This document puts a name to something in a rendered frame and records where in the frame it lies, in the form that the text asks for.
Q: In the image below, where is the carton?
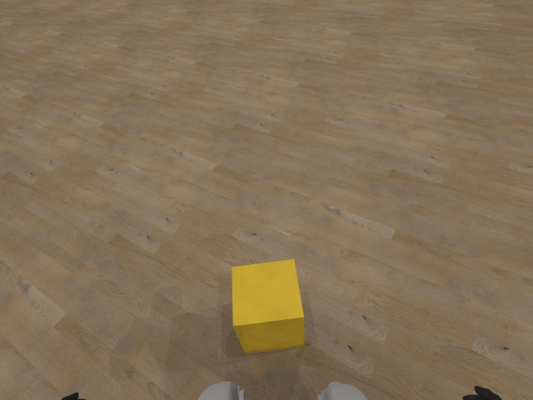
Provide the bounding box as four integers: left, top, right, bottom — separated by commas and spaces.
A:
232, 259, 305, 354

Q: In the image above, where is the robot thigh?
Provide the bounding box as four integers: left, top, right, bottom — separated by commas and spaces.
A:
197, 382, 246, 400
317, 383, 368, 400

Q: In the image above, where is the robot right thigh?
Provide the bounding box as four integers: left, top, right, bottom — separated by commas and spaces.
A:
317, 383, 368, 400

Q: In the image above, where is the robot left thigh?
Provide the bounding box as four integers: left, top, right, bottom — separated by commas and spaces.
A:
197, 382, 246, 400

